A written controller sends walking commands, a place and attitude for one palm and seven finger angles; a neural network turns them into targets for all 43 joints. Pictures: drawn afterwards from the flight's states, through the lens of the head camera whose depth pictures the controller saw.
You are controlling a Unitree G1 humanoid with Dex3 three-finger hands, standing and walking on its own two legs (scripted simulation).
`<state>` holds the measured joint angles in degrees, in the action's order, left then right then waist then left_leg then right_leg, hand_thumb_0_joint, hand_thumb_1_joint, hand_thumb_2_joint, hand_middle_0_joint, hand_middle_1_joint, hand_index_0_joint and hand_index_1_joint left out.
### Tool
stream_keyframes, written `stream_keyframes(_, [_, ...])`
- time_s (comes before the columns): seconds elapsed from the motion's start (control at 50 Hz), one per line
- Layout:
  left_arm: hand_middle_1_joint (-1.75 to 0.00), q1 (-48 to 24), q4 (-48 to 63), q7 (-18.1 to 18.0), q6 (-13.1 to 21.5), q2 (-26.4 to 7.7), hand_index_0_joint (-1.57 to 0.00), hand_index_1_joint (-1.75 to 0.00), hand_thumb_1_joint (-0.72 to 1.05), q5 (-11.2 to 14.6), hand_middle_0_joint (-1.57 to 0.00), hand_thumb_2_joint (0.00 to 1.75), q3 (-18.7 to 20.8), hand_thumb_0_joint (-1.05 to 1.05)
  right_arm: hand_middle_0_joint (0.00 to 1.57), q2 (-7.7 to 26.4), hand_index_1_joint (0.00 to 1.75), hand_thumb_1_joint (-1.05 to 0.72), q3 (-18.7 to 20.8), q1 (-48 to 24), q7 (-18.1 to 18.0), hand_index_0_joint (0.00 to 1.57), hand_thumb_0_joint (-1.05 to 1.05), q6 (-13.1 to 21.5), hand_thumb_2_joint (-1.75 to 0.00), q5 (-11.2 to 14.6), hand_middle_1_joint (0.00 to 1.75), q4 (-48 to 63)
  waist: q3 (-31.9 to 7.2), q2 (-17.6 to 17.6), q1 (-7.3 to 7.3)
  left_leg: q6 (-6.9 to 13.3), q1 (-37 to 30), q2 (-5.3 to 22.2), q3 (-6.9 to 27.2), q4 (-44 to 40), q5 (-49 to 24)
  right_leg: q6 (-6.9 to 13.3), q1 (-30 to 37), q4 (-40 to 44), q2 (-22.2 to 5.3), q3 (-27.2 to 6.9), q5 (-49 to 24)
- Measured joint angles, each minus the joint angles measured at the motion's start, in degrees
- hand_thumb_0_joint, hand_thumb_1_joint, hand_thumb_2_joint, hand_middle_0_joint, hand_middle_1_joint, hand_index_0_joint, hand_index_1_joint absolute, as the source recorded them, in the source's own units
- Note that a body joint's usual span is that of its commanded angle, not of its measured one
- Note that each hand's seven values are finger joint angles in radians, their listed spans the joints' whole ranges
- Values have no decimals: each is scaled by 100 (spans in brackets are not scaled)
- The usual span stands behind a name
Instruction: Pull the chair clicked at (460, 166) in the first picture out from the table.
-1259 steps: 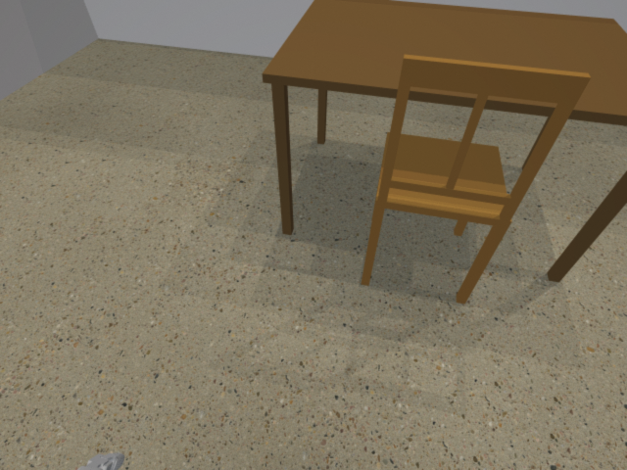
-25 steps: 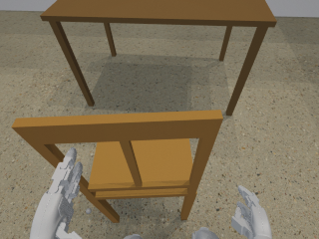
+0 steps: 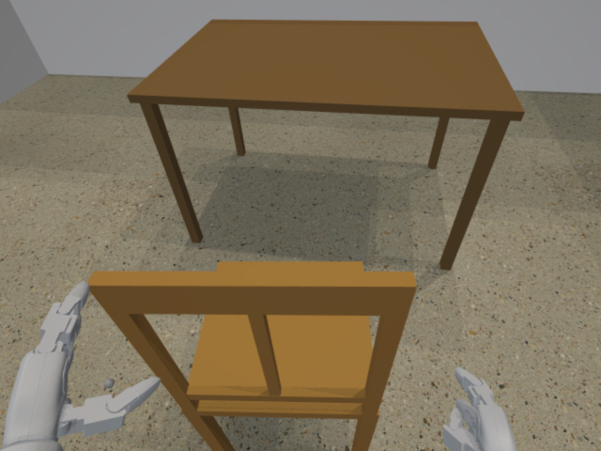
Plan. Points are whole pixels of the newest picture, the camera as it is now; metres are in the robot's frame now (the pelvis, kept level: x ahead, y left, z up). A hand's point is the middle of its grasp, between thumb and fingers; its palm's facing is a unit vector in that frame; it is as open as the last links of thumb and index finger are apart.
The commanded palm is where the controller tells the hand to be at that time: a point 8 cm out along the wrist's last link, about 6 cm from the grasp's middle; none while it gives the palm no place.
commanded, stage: draw the hand back to the body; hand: left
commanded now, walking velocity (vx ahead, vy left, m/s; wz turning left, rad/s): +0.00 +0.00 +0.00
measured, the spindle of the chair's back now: (267, 356) +0.28 +0.10 -0.08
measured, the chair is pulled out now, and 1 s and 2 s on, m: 0.61 0.61 0.61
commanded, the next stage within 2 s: step back with the hand held close in 0.64 s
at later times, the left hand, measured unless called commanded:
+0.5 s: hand (74, 317) +0.20 +0.25 +0.16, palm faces +0.44 -0.78 -0.45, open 7.6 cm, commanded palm +0.15 +0.29 +0.19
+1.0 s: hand (64, 313) +0.20 +0.27 +0.16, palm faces +0.36 -0.77 -0.52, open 7.4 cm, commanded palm +0.14 +0.30 +0.19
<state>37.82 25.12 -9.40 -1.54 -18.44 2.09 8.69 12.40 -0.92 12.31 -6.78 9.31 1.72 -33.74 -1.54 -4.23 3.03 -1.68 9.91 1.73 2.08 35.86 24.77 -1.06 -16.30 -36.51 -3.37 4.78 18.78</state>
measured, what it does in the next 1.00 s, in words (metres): stands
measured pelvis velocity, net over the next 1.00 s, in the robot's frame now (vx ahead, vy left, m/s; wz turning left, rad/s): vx -0.02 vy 0.01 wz -0.06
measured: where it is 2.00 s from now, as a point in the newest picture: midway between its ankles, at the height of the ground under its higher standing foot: outside the picture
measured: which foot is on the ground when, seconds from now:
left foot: down 0.00-1.00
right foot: down 0.00-1.00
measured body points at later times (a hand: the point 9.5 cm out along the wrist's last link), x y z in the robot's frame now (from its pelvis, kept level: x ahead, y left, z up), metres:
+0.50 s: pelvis +0.00 +0.00 +0.01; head +0.00 -0.03 +0.46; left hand +0.17 +0.29 +0.19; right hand +0.18 -0.25 -0.08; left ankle -0.06 +0.14 -0.72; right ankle +0.01 -0.13 -0.72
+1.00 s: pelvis -0.02 +0.01 +0.02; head +0.01 -0.01 +0.46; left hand +0.18 +0.31 +0.19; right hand +0.16 -0.23 -0.07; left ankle -0.06 +0.14 -0.72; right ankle +0.01 -0.13 -0.72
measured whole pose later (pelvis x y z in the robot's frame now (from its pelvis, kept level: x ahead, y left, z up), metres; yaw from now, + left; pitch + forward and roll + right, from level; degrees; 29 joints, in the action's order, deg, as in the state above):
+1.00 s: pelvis -0.02 +0.01 +0.02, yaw -3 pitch -1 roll +0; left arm 30.3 24.6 -8.3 6.8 -21.3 2.0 22.8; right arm 12.6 1.0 6.7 -4.1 3.6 0.8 -34.5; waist 4.1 -3.2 0.5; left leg -0.6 6.7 1.3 -1.9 25.3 17.8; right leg -2.1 -14.4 -25.5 -3.0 1.2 10.3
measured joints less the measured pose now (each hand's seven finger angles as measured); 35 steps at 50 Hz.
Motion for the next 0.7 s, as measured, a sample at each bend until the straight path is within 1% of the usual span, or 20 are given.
stream_keyframes(0.06, [-16,-170,32,-35,35,-70,-17,-20,23,23,-11,57,199,-1,20,-4,30,-91,-25,-41,33,20,1,101,-90,-25,30,-90,77,-11,57,-12,-196,14,6,-213,-95,11,192,188,17,18,-74])
stream_keyframes(0.14, [-19,-535,100,-95,189,-104,-17,-21,38,40,-13,64,610,0,20,-5,30,-91,-30,-122,97,20,1,151,-90,-47,30,-214,130,-43,95,-25,-403,27,-8,-455,-203,20,373,381,36,15,-156])
stream_keyframes(0.24, [-23,-911,4,-73,377,-120,-17,-24,55,77,-16,73,1010,0,20,-7,30,-91,19,-230,177,21,1,73,-90,-58,30,-314,173,-84,60,-33,-566,50,-66,-691,-311,31,483,553,69,-30,-247])
stream_keyframes(0.32, [-26,-1058,-113,-21,459,-188,-19,-26,69,108,-18,80,1209,0,20,23,30,-91,73,-245,214,21,1,8,-90,-53,30,-359,227,-86,22,-43,-638,77,-106,-816,-372,44,529,660,104,-60,-311])
stream_keyframes(0.38, [-27,-1023,-170,11,492,-150,-19,-28,77,123,-19,84,1229,0,20,67,30,-91,126,-231,235,21,1,-42,-90,-41,30,-384,263,-90,-16,-44,-657,92,-129,-876,-404,46,545,733,124,-78,-357])
stream_keyframes(0.46, [-29,-886,-147,50,470,-90,-20,-29,84,116,-20,87,1120,1,20,119,30,-91,194,-177,222,20,1,-63,-90,-35,30,-426,306,-69,-28,-40,-672,106,-159,-916,-423,44,557,795,143,-103,-399])
stream_keyframes(0.54, [-29,-801,-84,54,467,-100,-21,-30,87,97,-20,88,1066,1,20,140,30,-91,228,-121,190,20,1,-40,-90,-31,30,-477,324,-41,-22,-35,-698,108,-170,-936,-429,39,586,830,147,-111,-417])
stream_keyframes(0.7, [-30,-910,-131,17,497,-120,-21,-30,89,89,-21,89,1141,1,20,87,30,-91,201,-165,181,20,1,-17,-90,-27,30,-505,321,-40,-13,-10,-739,84,-192,-950,-438,14,630,865,127,-135,-445])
